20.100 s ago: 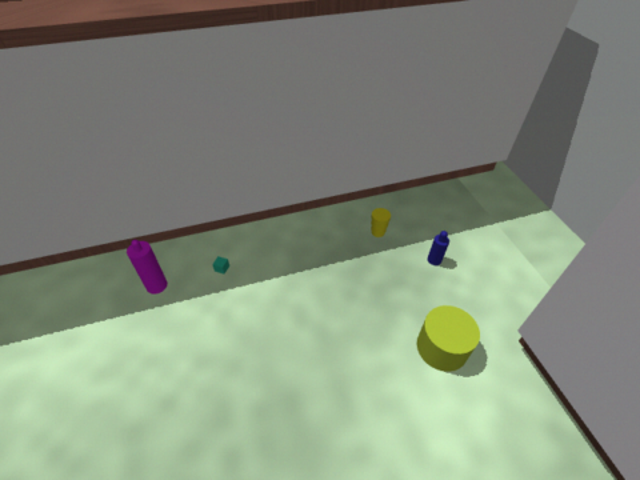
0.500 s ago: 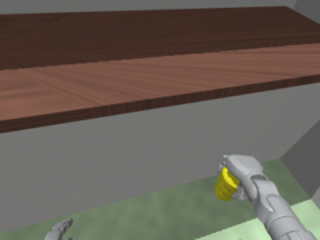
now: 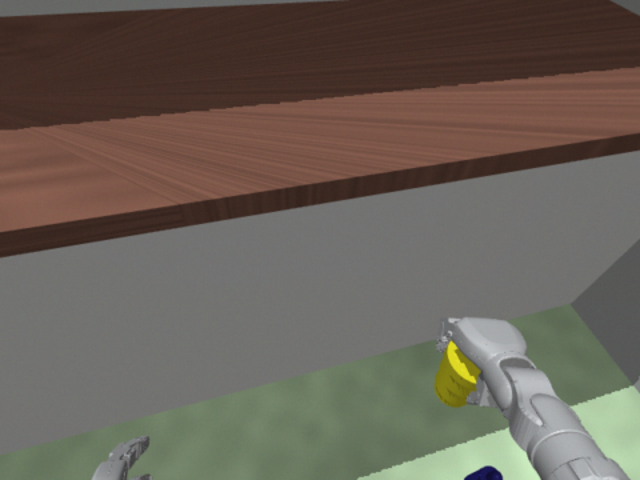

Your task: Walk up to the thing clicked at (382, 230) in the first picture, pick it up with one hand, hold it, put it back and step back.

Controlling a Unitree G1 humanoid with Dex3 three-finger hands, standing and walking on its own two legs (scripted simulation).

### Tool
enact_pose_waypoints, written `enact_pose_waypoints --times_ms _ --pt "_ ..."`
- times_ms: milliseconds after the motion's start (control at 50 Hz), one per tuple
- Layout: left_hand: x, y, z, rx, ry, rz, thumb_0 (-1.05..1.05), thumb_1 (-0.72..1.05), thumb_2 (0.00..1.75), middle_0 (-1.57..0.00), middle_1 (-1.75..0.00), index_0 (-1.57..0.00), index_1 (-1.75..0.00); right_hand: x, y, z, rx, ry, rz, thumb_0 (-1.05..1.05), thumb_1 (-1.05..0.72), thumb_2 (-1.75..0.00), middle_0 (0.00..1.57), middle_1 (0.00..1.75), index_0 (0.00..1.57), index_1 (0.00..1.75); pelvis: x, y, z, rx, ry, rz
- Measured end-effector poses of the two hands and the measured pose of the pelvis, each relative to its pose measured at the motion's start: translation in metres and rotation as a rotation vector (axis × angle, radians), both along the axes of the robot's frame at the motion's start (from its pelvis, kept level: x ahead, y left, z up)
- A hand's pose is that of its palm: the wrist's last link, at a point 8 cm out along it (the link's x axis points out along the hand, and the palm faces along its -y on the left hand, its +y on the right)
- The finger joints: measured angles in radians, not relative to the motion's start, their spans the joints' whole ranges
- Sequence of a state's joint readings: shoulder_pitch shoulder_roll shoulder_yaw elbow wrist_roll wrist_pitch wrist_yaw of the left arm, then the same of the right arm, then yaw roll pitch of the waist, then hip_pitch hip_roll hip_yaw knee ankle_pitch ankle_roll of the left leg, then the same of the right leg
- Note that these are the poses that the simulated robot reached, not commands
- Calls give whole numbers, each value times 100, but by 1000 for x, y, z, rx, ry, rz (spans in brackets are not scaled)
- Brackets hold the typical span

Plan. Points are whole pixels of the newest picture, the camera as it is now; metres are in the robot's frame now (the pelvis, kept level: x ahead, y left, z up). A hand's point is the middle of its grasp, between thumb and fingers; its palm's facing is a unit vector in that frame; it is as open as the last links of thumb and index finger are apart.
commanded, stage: crouch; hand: right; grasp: from above
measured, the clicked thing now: (462, 375) +0.31 -0.22 -0.11
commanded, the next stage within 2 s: lower in 1.64 s
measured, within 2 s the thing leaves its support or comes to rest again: neither
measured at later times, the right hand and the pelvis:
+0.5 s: hand (433, 392) +0.35 -0.24 -0.30, palm faces -0.42 -0.03 -0.91, open 9.8 cm; pelvis -0.05 -0.01 -0.18, yaw +0 degrees
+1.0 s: hand (414, 410) +0.36 -0.24 -0.48, palm faces -0.45 +0.02 -0.89, open 9.8 cm; pelvis -0.06 +0.00 -0.32, yaw +0 degrees
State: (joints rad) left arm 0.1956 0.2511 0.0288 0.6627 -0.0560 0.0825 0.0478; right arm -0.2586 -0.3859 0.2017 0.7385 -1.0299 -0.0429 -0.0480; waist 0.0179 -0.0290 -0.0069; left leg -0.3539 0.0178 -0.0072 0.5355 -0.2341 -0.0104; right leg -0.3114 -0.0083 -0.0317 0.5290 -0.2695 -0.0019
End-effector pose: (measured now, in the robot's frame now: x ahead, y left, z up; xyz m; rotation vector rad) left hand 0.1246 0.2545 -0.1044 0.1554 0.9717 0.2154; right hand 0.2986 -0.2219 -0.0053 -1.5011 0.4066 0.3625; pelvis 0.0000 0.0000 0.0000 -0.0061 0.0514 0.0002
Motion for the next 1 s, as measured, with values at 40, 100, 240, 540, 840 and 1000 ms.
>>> enact_pose_waypoints --times_ms 40,100,240,540,840,1000 --pt "-5 2 -4 11 19 -10 1 91 91 -20 -30 -20 -30 -1 -1 -15 -7 9 2 1 4 -73 57 92 57 91 -4 1 -4 1 24 -5" --pt "-15 8 -15 35 56 -21 1 91 91 -20 -30 -20 -30 1 -2 -39 -25 8 15 1 4 -72 56 93 57 91 -11 2 -16 4 81 -12" --pt "-53 25 -67 96 155 -3 0 91 91 -20 -30 -20 -30 19 -5 -108 -68 -53 44 1 3 -72 55 94 56 91 -28 0 -70 18 245 -15" --pt "-145 7 -208 100 370 73 1 91 90 -20 -30 -20 -30 52 -11 -261 -76 -48 -4 1 3 -72 53 96 55 92 -57 -13 -197 43 489 -13" --pt "-134 6 -298 88 394 -50 0 90 90 -21 -30 -21 -30 65 -15 -385 -31 -15 18 1 5 -73 55 95 59 90 -63 -9 -288 64 605 -26" --pt "-122 19 -322 102 392 -106 0 91 90 -20 -30 -20 -30 72 -21 -420 -37 -21 -16 1 6 -74 56 94 59 89 -64 -3 -316 69 614 -23"
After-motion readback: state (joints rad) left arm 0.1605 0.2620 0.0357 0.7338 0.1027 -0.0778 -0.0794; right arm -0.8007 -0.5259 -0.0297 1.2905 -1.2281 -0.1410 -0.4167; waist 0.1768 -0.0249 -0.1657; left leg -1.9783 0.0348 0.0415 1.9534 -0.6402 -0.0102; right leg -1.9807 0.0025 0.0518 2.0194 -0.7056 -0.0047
